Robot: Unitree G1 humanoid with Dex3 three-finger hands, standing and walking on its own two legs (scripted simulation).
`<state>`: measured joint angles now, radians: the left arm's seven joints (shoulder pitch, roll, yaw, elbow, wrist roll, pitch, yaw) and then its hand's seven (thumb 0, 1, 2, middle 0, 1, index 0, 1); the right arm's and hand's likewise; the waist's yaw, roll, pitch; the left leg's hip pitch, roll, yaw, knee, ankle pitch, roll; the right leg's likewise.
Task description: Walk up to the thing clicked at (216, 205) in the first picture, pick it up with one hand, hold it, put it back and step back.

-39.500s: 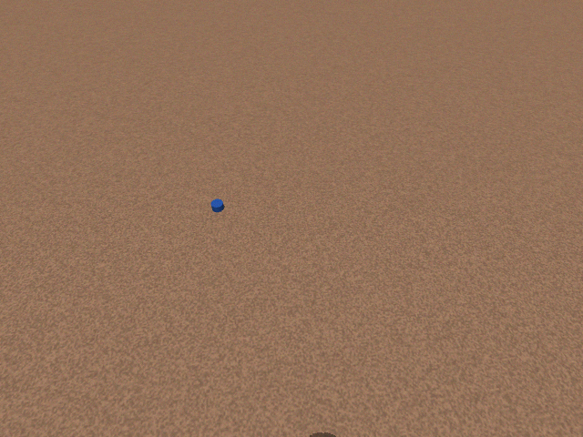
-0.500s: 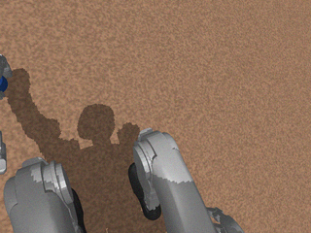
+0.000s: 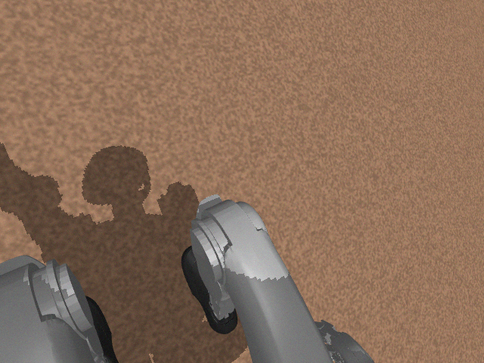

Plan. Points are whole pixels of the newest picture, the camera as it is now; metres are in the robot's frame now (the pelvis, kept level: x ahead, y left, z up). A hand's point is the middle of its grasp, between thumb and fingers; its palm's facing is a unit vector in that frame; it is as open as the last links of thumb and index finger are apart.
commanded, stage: rest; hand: left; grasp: from above
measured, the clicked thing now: out of the picture +0.51 +0.29 -0.26
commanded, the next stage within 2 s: open in 1.04 s
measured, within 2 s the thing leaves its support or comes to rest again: rests again in 0.70 s
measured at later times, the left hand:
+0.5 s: hand out of the picture +0.50 +0.27 -0.25, palm faces -0.44 -0.13 -0.89, open 7.2 cm
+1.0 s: hand out of the picture +0.49 +0.27 -0.26, palm faces -0.45 -0.12 -0.88, open 7.1 cm
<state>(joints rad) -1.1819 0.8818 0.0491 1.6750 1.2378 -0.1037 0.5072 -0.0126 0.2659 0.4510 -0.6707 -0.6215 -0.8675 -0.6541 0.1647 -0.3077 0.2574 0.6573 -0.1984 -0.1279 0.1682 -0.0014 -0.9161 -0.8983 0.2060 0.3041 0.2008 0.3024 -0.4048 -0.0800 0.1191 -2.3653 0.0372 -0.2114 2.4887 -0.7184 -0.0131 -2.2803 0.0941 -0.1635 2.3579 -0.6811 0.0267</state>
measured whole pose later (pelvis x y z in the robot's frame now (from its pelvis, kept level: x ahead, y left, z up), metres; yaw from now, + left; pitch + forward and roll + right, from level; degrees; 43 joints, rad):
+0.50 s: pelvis +0.00 +0.00 +0.00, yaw -2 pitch +31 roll -13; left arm -1.21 0.96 0.05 1.74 1.24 -0.10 0.57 -0.02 0.29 0.38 -0.68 -0.62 -0.89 -0.61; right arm 0.15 -0.33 0.32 0.63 -0.22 -0.18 0.21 0.00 -0.92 -0.90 0.21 0.30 0.20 0.30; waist -0.45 -0.12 0.17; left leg -2.36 0.04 -0.24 2.51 -0.73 -0.01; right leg -2.26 0.10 -0.19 2.35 -0.68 0.04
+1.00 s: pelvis +0.00 +0.00 +0.00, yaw -3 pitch +30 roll -14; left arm -1.21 1.01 0.03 1.76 1.23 -0.12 0.58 -0.02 0.30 0.33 -0.70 -0.59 -0.92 -0.58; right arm 0.15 -0.34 0.37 0.61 -0.23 -0.21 0.22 0.00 -0.92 -0.90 0.20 0.30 0.20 0.30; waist -0.46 -0.15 0.21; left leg -2.35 0.04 -0.26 2.51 -0.73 -0.01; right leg -2.24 0.11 -0.20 2.34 -0.67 0.04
